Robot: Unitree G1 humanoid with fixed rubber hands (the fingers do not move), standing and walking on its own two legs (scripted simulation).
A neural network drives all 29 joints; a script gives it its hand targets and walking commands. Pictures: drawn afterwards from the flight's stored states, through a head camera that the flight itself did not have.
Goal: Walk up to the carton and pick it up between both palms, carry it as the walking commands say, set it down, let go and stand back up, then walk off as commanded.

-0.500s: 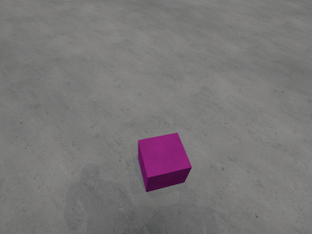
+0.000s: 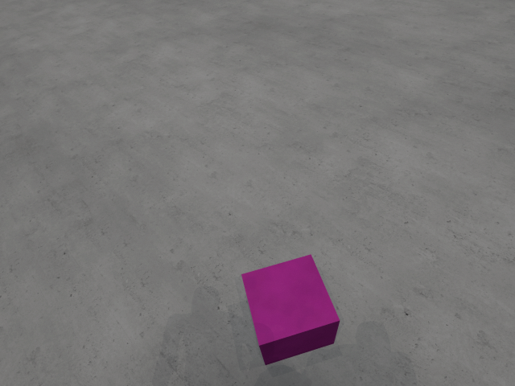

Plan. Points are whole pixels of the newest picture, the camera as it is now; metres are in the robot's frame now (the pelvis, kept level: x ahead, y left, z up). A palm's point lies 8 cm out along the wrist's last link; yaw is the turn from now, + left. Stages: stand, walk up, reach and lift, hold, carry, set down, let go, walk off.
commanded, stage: walk up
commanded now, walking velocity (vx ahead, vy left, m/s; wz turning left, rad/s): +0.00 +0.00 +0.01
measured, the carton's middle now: (288, 309) +0.51 -0.01 -0.67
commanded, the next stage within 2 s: none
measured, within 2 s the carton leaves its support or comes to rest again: neither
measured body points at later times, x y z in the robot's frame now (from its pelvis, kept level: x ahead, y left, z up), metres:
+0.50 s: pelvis +0.01 +0.08 +0.00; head +0.03 +0.11 +0.45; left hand +0.02 +0.32 -0.17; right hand +0.09 -0.15 -0.14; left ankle +0.04 +0.16 -0.75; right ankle -0.01 -0.07 -0.72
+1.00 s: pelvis +0.00 +0.06 +0.00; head +0.00 +0.05 +0.45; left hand -0.02 +0.26 -0.17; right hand -0.02 -0.16 -0.17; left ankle +0.05 +0.16 -0.75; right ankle -0.02 -0.05 -0.75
